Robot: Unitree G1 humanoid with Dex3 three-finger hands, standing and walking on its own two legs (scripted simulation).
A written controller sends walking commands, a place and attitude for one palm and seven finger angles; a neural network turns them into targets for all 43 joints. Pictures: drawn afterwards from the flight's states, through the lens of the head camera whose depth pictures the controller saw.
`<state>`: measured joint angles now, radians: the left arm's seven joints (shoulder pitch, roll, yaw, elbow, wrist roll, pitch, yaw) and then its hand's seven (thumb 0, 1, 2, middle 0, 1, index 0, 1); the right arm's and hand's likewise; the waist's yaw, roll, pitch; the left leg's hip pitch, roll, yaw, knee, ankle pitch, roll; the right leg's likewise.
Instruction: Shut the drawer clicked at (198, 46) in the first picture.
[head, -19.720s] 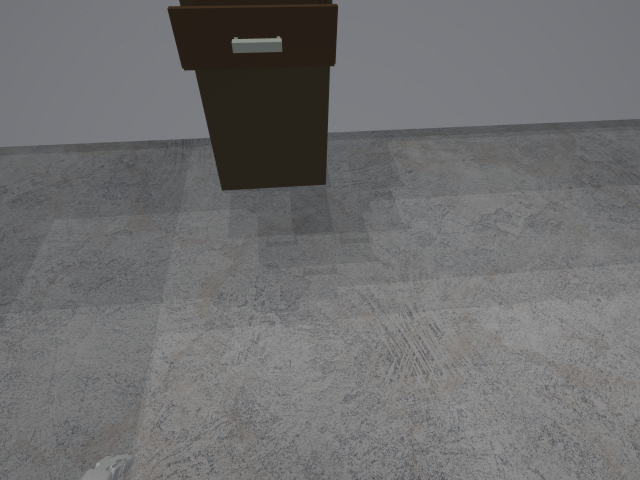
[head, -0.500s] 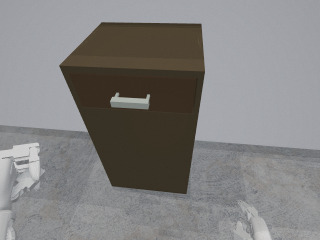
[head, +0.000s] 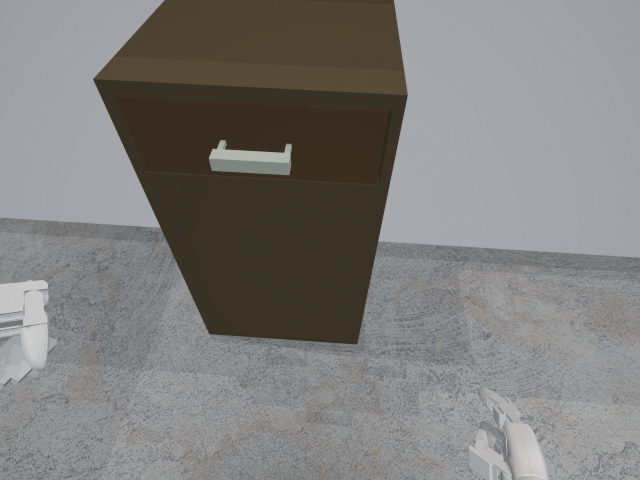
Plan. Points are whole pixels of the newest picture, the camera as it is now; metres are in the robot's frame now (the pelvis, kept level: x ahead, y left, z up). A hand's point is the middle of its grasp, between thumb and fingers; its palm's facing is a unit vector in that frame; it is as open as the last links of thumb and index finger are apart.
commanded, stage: step back with the hand held close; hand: left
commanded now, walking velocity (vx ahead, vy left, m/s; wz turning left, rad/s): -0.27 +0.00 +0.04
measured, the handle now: (253, 154) +0.62 +0.17 +0.04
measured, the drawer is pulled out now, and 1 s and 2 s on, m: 0.00 0.00 0.00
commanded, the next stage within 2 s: stop stepping back and stand still in 0.88 s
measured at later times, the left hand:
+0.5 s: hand (31, 425) +0.13 +0.23 +0.17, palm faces +0.32 -0.81 -0.48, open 3.2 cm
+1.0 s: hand out of the picture -0.05 +0.20 +0.16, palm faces +0.29 -0.83 -0.48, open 3.2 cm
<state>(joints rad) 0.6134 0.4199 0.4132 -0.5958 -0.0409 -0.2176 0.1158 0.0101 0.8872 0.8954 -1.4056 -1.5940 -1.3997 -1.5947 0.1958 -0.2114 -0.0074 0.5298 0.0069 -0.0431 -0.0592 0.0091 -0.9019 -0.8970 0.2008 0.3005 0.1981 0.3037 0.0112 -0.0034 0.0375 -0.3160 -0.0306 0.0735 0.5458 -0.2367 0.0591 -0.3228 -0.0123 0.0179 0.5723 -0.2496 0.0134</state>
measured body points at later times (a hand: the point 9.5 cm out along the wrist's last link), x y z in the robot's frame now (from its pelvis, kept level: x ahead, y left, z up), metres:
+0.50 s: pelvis -0.07 -0.01 +0.00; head -0.02 +0.01 +0.45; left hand +0.11 +0.27 +0.20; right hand +0.11 -0.24 -0.08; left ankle +0.03 +0.08 -0.73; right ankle -0.20 -0.13 -0.72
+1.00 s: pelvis -0.24 -0.04 -0.01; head -0.22 -0.02 +0.44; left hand -0.07 +0.24 +0.19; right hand -0.05 -0.27 -0.07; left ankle -0.05 +0.06 -0.72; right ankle -0.23 -0.13 -0.73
